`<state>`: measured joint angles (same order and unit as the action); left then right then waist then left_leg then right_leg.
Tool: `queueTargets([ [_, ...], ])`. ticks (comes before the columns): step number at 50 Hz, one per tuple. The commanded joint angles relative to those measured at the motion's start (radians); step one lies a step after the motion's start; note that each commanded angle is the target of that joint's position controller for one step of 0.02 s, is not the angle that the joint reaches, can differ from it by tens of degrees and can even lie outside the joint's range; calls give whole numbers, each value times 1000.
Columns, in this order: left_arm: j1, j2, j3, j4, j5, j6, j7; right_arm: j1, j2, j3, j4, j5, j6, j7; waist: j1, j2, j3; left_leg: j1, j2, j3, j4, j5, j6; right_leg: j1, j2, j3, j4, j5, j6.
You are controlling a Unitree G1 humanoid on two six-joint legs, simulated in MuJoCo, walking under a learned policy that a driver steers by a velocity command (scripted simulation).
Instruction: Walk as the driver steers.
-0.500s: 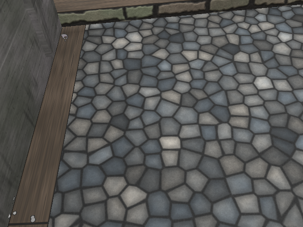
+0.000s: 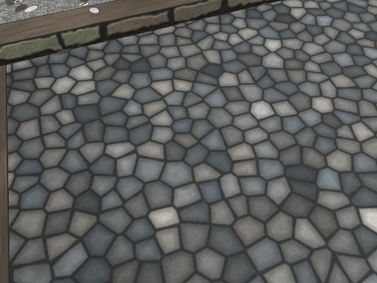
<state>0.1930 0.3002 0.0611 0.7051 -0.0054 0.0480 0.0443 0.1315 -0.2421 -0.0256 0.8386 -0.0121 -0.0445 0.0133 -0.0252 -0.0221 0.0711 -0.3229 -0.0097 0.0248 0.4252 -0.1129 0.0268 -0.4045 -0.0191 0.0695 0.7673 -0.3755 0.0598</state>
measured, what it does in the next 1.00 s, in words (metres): steps on the spot: right foot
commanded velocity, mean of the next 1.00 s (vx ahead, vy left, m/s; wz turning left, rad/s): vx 0.02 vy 0.00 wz -0.04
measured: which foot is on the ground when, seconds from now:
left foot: down 0.00-1.00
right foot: up 0.00-0.06, down 0.08-1.00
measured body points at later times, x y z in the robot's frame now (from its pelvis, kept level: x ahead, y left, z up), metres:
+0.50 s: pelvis +0.05 -0.03 +0.00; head +0.06 -0.03 +0.45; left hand +0.17 +0.23 -0.12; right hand +0.14 -0.30 -0.13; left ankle +0.07 +0.11 -0.74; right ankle +0.03 -0.14 -0.74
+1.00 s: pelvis +0.06 -0.03 +0.00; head +0.06 -0.03 +0.45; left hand +0.13 +0.24 -0.14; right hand +0.12 -0.30 -0.14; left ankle +0.07 +0.11 -0.74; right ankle +0.03 -0.14 -0.74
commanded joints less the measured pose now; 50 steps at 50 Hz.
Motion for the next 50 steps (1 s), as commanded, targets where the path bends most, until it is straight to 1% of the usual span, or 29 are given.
queueTargets([
  [1,113,63,15,-13,4,8,-9,-88,-175,-37,-57,16,-3,-3,56,154,-188,36,227,-178,-122,105,179,248,11,-52,-191,158,-30],
  [2,105,63,14,-10,11,9,-12,-86,-161,-30,-49,18,0,-2,61,148,-163,-4,206,-174,-122,-29,150,297,16,-56,-264,201,-51],
  [3,81,74,13,-23,23,9,-12,-56,-130,-18,-32,15,0,1,59,125,-139,-49,180,-168,-119,-154,95,340,-16,-12,-333,247,-79],
  [4,65,125,19,-43,31,8,-6,-31,-99,-5,-28,-2,-3,7,33,30,-134,-88,126,-121,-51,-252,32,368,-126,111,-382,327,-123],
  [5,13,155,20,-37,25,6,-5,37,-76,-3,-19,-10,-4,8,-45,-126,-127,-6,36,-20,-17,-254,-22,228,-170,151,-406,186,-182],
  [6,-9,91,7,-37,24,-5,-15,1,-93,-4,-11,-18,1,2,-18,-130,-106,100,31,-13,7,-171,-47,114,-137,141,-447,-13,-179],
  [7,-24,64,-1,-32,33,-14,-19,-19,-110,-8,-6,-16,4,-1,-15,-118,-66,114,33,-15,7,-123,-51,81,-102,118,-454,-69,-146],
  [8,-32,71,-1,-28,36,-22,-20,-16,-114,-10,8,-13,7,-7,-16,-114,-47,115,40,-17,4,-102,-47,77,-78,96,-441,-36,-120],
  [9,-26,75,0,-27,31,-30,-20,-5,-135,-14,20,-13,8,-11,-10,-95,-36,100,46,-25,-2,-91,-43,91,-67,81,-425,27,-106],
  [11,9,81,0,-11,20,-37,-15,3,-133,-14,39,-10,2,-10,-3,-46,-51,88,53,-32,-15,-66,-35,146,-58,65,-380,145,-100],
  [12,19,80,2,-8,17,-39,-11,-1,-133,-14,48,-1,1,-7,5,-19,-61,86,57,-35,-18,-41,-36,173,-59,62,-367,181,-101],
  [14,21,79,2,-3,16,-39,-7,-6,-129,-13,64,2,0,-5,8,-9,-74,100,59,-36,-16,-7,-39,192,-56,56,-353,244,-106],
  [18,15,69,2,10,14,-38,-8,-8,-136,-16,99,4,8,-10,5,6,-88,135,62,-38,-11,37,-41,207,-48,45,-348,312,-107],
  [23,17,65,4,39,11,-41,-9,-14,-144,-17,136,8,20,-20,1,11,-94,167,66,-40,-9,69,-40,219,-40,30,-350,367,-104],
  [28,22,66,5,76,10,-43,-7,-23,-148,-18,166,9,29,-28,-1,8,-88,181,67,-39,-12,71,-39,222,-34,20,-360,378,-99],
  [39,35,67,-1,162,8,-47,0,-29,-142,-20,212,10,39,-40,-2,10,-64,179,62,-34,-27,40,-40,216,-22,3,-384,324,-91],
  [50,52,55,-10,237,6,-49,5,1,-126,-20,239,10,41,-49,1,16,-48,165,55,-30,-37,10,-41,206,-13,-10,-400,268,-89],
])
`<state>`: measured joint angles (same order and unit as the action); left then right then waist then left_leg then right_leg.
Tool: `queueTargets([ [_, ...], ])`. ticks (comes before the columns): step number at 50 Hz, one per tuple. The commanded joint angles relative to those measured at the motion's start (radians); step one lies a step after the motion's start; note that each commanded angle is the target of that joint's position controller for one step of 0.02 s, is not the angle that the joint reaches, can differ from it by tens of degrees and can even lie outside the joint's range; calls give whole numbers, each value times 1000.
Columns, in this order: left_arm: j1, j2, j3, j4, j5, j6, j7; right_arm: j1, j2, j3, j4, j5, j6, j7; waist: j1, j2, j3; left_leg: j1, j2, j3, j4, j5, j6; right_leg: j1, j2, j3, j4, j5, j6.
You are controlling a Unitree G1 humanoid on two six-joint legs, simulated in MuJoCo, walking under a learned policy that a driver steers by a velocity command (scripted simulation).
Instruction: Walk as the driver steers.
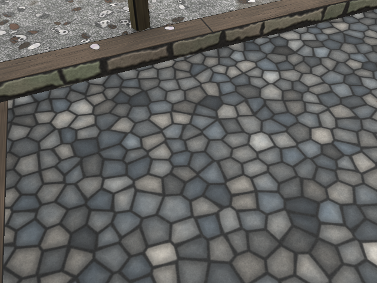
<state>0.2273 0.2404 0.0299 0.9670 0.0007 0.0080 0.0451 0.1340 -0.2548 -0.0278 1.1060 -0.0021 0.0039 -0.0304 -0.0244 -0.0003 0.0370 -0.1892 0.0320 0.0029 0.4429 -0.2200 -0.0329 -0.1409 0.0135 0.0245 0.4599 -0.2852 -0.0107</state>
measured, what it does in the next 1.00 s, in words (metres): stands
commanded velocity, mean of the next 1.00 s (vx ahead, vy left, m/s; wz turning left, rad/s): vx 0.00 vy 0.00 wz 0.00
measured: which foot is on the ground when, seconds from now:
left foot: down 0.00-1.00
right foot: down 0.00-1.00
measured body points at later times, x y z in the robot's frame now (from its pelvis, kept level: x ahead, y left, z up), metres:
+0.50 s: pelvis +0.00 +0.00 +0.00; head +0.01 +0.00 +0.45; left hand +0.02 +0.25 -0.15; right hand +0.03 -0.25 -0.15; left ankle +0.01 +0.14 -0.74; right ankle -0.02 -0.11 -0.74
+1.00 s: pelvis +0.00 +0.00 +0.00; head +0.01 +0.00 +0.45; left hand +0.00 +0.25 -0.15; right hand +0.01 -0.24 -0.16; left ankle +0.01 +0.14 -0.74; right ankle -0.02 -0.11 -0.74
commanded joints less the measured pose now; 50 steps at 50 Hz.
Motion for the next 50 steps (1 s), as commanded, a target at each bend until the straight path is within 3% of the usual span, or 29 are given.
queueTargets([
  [1,20,113,20,-18,-1,-9,4,3,-112,-18,-27,0,-7,-6,1,-5,-13,30,13,-8,-55,116,19,-59,-45,34,-93,174,-18],
  [23,73,73,10,79,-5,-10,7,102,-70,-15,-14,3,-8,-17,9,-2,8,18,6,-3,-57,109,21,-73,-35,19,-100,154,-16],
  [50,125,35,9,116,-8,-8,10,180,-31,-17,-21,7,-11,-24,15,-2,25,11,1,-2,-52,115,23,-79,-32,12,-98,160,-14],
])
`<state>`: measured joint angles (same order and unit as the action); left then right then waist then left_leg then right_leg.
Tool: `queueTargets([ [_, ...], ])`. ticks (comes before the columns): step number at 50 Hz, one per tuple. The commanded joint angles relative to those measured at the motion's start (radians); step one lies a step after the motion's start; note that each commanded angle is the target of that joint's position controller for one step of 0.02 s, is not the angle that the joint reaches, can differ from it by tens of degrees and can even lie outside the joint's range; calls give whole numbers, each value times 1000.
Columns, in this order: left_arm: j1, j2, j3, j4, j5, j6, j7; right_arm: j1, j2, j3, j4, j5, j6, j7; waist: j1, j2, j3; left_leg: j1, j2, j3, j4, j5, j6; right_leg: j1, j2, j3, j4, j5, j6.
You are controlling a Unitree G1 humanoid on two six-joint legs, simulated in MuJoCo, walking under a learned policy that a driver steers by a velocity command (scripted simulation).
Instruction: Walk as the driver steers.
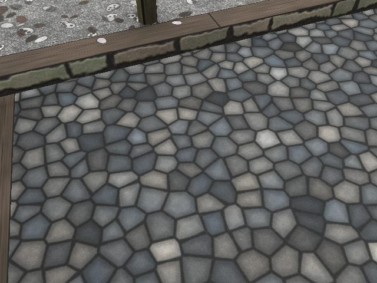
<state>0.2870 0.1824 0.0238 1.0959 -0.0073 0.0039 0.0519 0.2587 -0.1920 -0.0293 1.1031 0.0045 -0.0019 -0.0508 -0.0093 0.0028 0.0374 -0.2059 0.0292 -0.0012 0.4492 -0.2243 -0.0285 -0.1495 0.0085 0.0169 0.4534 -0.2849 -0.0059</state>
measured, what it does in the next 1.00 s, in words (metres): walks ahead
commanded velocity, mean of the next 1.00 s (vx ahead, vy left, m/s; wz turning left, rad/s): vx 0.18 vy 0.00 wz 0.00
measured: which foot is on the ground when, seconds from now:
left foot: down 0.00-1.00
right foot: down 0.00-0.70, up 0.72-1.00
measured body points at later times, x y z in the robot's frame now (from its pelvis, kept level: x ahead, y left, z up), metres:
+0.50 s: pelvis +0.01 +0.00 +0.00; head +0.01 +0.00 +0.45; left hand -0.01 +0.24 -0.16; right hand +0.00 -0.24 -0.16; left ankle +0.01 +0.14 -0.74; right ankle -0.03 -0.12 -0.74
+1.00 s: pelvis +0.17 +0.06 +0.00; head +0.18 +0.07 +0.45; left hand +0.33 +0.30 -0.12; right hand +0.06 -0.17 -0.14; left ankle +0.05 +0.14 -0.74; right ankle +0.32 -0.10 -0.68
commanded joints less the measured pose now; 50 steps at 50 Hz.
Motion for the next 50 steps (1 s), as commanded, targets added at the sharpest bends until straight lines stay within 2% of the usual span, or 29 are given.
queueTargets([
  [1,67,92,15,-13,0,-4,3,57,-92,-15,-18,0,-5,-3,0,-5,25,28,4,2,-59,119,19,-71,-27,19,-91,159,-19],
  [21,93,75,18,-10,-2,-6,4,87,-75,-18,-19,2,-7,-5,1,-5,33,25,3,2,-55,118,18,-75,-27,17,-90,157,-19],
  [22,113,67,17,0,-3,-5,5,104,-64,-16,-9,2,-6,-6,2,-10,9,35,-12,19,-49,20,20,-65,-18,9,-96,51,-24],
  [23,120,78,22,1,-10,-2,7,104,-66,-19,-8,9,-5,-8,6,-22,21,12,-40,47,-14,-140,28,-82,-9,10,-98,-145,-42],
  [24,118,103,30,-7,-16,-2,10,96,-72,-22,-14,14,-6,-10,11,-43,56,-44,-57,64,27,-301,40,-119,-24,41,-113,-354,-69],
  [25,131,120,36,-15,-20,-5,11,71,-72,-23,-29,14,-14,-9,24,-62,106,-119,-57,64,70,-381,51,-150,-69,104,-153,-499,-101],
  [26,169,145,44,-14,-26,-16,9,40,-52,-19,-50,17,-30,-3,44,-112,137,-195,-59,75,150,-351,54,-134,-147,217,-214,-577,-145],
  [27,195,183,58,-13,-31,-29,5,17,-20,-11,-66,21,-50,8,56,-191,148,-251,-59,85,279,-243,56,-100,-249,364,-288,-601,-201],
  [28,192,195,63,-15,-24,-39,0,-4,-35,-14,-78,19,-63,21,61,-201,171,-302,-12,36,378,-222,77,-107,-322,459,-325,-546,-246],
  [29,175,179,61,-28,-13,-50,-4,-18,-51,-20,-92,26,-74,32,53,-185,173,-354,17,0,448,-281,96,-80,-347,487,-335,-483,-260],
  [30,138,175,60,-47,-21,-64,-5,-19,-44,-18,-112,41,-89,39,28,-192,175,-385,53,-42,434,-304,115,-52,-362,494,-332,-429,-250],
  [31,99,164,58,-64,-33,-71,-8,-12,-58,-20,-115,45,-101,46,10,-165,163,-358,67,-43,335,-292,127,-26,-336,426,-313,-340,-215],
  [32,66,165,59,-74,-39,-71,-11,13,-65,-25,-104,42,-109,50,-14,-143,136,-246,45,-1,204,-235,129,-46,-277,321,-282,-251,-176],
  [33,34,178,62,-84,-43,-63,-14,83,-63,-33,-69,36,-112,52,-52,-118,97,-56,-12,72,75,-106,116,-122,-210,220,-228,-197,-148],
  [34,37,180,63,-89,-40,-56,-15,182,-69,-46,-18,29,-108,52,-81,-91,57,122,-72,121,39,0,86,-204,-157,158,-149,-155,-135],
  [35,17,165,56,-101,-35,-59,-15,285,-86,-59,15,24,-103,52,-123,-30,25,253,-54,67,15,2,82,-281,-104,93,6,-37,-106],
  [36,-4,90,35,-122,-15,-68,-20,425,-164,-79,30,22,-98,45,-166,230,-29,365,173,-261,-148,-126,146,-406,-14,-36,397,-44,-43],
  [37,0,41,28,-158,-30,-89,-23,480,-213,-73,26,6,-115,60,-147,375,-43,405,359,-708,-311,-239,286,-609,71,10,632,-259,-41],
  [38,-3,79,35,-159,-45,-104,-28,364,-158,-51,5,1,-129,59,-81,215,40,330,394,-704,-305,-322,300,-693,-22,85,780,-216,-68],
  [39,-20,91,35,-161,-50,-116,-39,264,-118,-37,-28,5,-136,61,-54,129,93,285,346,-567,-300,-302,264,-727,-72,90,804,-95,-93],
  [40,-20,101,41,-152,-42,-121,-42,195,-116,-28,-52,3,-135,68,-31,78,97,249,291,-437,-308,-203,230,-702,-105,67,770,-1,-99],
  [41,-37,124,53,-152,-30,-123,-42,172,-109,-21,-62,0,-131,72,-23,59,101,231,253,-337,-314,-63,203,-678,-127,52,706,63,-97],
  [42,-45,132,61,-150,-25,-119,-47,185,-79,-9,-58,-3,-123,71,-21,67,88,220,211,-246,-313,66,179,-634,-135,33,660,100,-89],
  [44,-66,95,58,-153,-22,-104,-55,249,-86,-4,-44,-7,-114,60,-26,83,75,220,184,-164,-310,243,183,-620,-126,-8,604,145,-62],
  [46,-152,76,51,-193,-15,-96,-55,267,-124,-10,-46,-2,-105,47,-34,65,95,203,187,-136,-333,309,200,-641,-120,-24,494,192,-34],
  [47,-210,70,46,-217,-15,-96,-57,257,-133,-10,-54,-4,-100,40,-39,55,110,184,181,-116,-344,314,200,-633,-111,-30,411,226,-25],
  [50,-339,65,34,-267,-19,-101,-71,277,-148,-14,-60,-1,-95,28,-65,75,128,144,166,-64,-382,294,197,-546,-72,-73,219,330,-21],
])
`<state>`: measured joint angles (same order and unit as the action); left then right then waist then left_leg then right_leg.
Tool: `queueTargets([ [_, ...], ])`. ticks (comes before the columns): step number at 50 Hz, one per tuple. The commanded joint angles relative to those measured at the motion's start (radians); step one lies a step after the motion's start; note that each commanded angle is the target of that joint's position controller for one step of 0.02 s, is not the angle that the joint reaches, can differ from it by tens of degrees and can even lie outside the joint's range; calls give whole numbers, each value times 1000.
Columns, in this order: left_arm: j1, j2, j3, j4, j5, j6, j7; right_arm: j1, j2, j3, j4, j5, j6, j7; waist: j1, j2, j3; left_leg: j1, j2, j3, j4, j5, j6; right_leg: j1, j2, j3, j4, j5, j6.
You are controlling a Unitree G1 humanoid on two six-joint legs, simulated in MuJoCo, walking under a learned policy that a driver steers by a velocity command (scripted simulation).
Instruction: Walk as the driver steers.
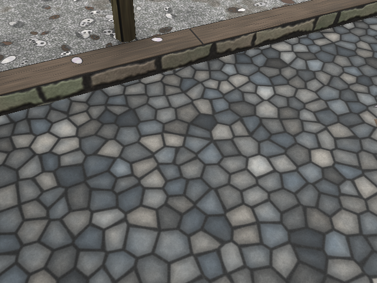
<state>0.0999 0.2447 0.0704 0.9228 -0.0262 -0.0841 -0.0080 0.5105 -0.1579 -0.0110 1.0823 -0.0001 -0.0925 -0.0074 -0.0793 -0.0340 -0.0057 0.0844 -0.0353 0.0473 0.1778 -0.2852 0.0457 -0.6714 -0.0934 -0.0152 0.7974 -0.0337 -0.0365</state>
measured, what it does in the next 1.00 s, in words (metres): walks ahead: right foot, then left foot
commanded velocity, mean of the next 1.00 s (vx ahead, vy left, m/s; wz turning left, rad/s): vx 0.49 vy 0.00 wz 0.00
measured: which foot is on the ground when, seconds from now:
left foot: down 0.00-0.20, up 0.22-0.70, down 0.72-1.00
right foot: up 0.00-0.16, down 0.18-0.74, up 0.76-1.00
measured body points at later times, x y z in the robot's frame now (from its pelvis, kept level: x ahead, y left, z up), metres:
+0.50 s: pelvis +0.30 -0.04 +0.01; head +0.31 -0.04 +0.45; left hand +0.29 +0.21 -0.14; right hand +0.45 -0.30 -0.11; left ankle +0.45 +0.14 -0.67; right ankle +0.27 -0.13 -0.74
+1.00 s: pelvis +0.59 +0.04 +0.01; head +0.60 +0.05 +0.46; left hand +0.72 +0.30 -0.12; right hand +0.60 -0.23 -0.13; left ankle +0.58 +0.11 -0.74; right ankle +0.69 -0.14 -0.67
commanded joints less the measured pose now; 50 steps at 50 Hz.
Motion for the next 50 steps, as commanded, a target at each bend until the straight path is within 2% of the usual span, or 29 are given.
queueTargets([
  [1,-179,7,-15,-107,-2,-13,-16,39,-183,-34,-35,8,-5,-17,2,114,179,-138,238,-105,-118,357,125,-6,36,-45,-161,95,4],
  [4,-228,25,-17,-140,-6,-20,-35,53,-192,-45,-24,14,2,-19,21,127,181,-39,273,-78,-84,427,120,9,44,-31,-243,81,-32],
  [6,-186,60,-3,-141,-5,-24,-43,34,-210,-56,-33,11,13,-19,66,140,121,32,290,-63,17,688,103,104,79,-48,-259,21,-63],
  [7,-112,90,12,-124,-5,-24,-41,23,-225,-62,-37,8,21,-19,109,165,54,56,291,-55,118,882,92,210,113,-67,-245,-17,-80],
  [8,41,136,35,-82,-8,-25,-36,5,-221,-61,-43,0,29,-19,192,179,-41,25,261,-32,313,1005,67,408,147,-82,-247,-25,-106],
  [9,224,183,55,-33,-5,-20,-26,-18,-213,-53,-62,-4,30,-16,275,163,-153,-158,225,-21,566,877,35,702,71,5,-231,-32,-150],
  [10,376,276,76,-1,26,-16,-19,97,-81,-20,-80,-5,15,-2,225,-82,-341,-552,51,-16,999,341,-26,1094,-216,488,-289,-250,-312],
  [11,367,223,54,11,27,-16,-22,103,-58,-9,-66,20,-20,9,213,-180,-437,-689,-38,-179,1213,-251,-20,1126,-317,844,-506,-350,-361],
  [12,259,158,32,4,14,-22,-25,-10,-149,-34,-108,49,-41,12,193,-144,-251,-794,34,-195,1274,-218,5,986,-268,707,-531,-365,-290],
  [13,158,110,17,-17,11,-26,-26,-102,-181,-40,-137,56,-50,7,163,-60,-130,-789,93,-159,1239,-128,19,803,-232,530,-546,-274,-246],
  [14,87,84,6,-25,20,-32,-32,-143,-180,-48,-144,45,-49,-3,123,21,-65,-736,139,-140,1165,-50,22,637,-195,411,-576,-165,-217],
  [16,51,45,-7,-11,33,-41,-40,-96,-145,-59,-132,28,-16,-13,56,-16,-27,-613,187,-140,1073,5,24,465,-129,266,-630,-92,-195],
  [18,86,65,-5,14,29,-45,-34,-91,-118,-58,-138,24,7,-17,41,-29,11,-606,200,-120,1011,16,11,392,-114,204,-677,-63,-215],
  [20,119,103,1,28,30,-46,-18,-179,-142,-66,-176,14,13,-20,47,-20,52,-688,213,-112,916,101,-15,388,-114,174,-709,-53,-226],
  [23,178,124,3,40,26,-36,4,-310,-148,-68,-219,7,6,-14,81,-7,71,-774,210,-100,711,276,-36,455,-102,138,-715,-16,-206],
  [26,234,141,4,50,16,-28,12,-427,-127,-57,-248,12,-3,0,121,-9,79,-732,166,-55,513,394,-40,491,-80,82,-710,-1,-176],
  [31,322,155,11,87,4,-7,16,-554,-138,-48,-301,24,-11,30,157,-13,103,-758,135,-52,373,328,-19,666,-145,89,-636,9,-163],
  [34,294,176,21,84,4,10,19,-488,-182,-63,-302,25,-21,42,96,-42,57,-636,96,-28,330,217,23,732,-172,91,-526,211,-132],
  [35,267,173,18,77,6,16,19,-377,-213,-81,-272,23,-23,40,31,-42,-10,-480,60,5,311,213,46,718,-137,55,-392,383,-110],
  [36,263,141,5,66,14,19,19,-193,-272,-108,-218,19,-23,32,-43,-15,-133,-213,77,-18,333,230,83,615,-76,9,-164,398,-77],
  [37,359,46,-25,44,28,8,13,-37,-380,-134,-189,-4,-20,26,-34,184,-308,192,340,-400,324,164,214,264,46,-46,240,58,-14],
  [38,384,7,-41,56,15,-18,5,-9,-351,-123,-176,4,-16,33,-23,330,-400,331,452,-787,139,31,302,28,162,57,466,-519,8],
  [39,303,117,-14,40,-12,-39,0,-74,-277,-98,-187,10,-19,34,-25,243,-287,249,418,-703,120,-26,247,-76,92,135,560,-500,-17],
  [40,216,140,-10,14,-24,-49,-1,-163,-235,-85,-211,8,-18,31,-8,179,-175,110,383,-550,112,33,209,-98,39,108,549,-414,-33],
  [41,175,132,-7,9,-14,-48,5,-238,-209,-75,-223,1,-18,34,24,100,-97,-43,344,-434,78,132,191,-59,-7,86,484,-329,-32],
  [43,192,103,2,17,4,-20,11,-288,-168,-63,-222,-11,-22,40,81,110,-44,-205,284,-310,15,210,170,54,-54,89,381,-246,-27],
  [45,210,67,-1,23,7,2,14,-259,-181,-66,-203,-6,-27,37,99,105,-20,-253,268,-248,-27,269,186,72,-60,75,324,-214,-14],
  [47,150,70,3,1,14,10,18,-226,-211,-74,-187,-6,-28,26,96,86,11,-245,269,-212,-52,320,195,5,-65,72,236,-135,4],
  [50,43,64,4,-34,21,6,13,-184,-215,-73,-171,-1,-18,10,73,86,36,-211,249,-156,-67,336,175,-51,-57,62,59,20,23],
])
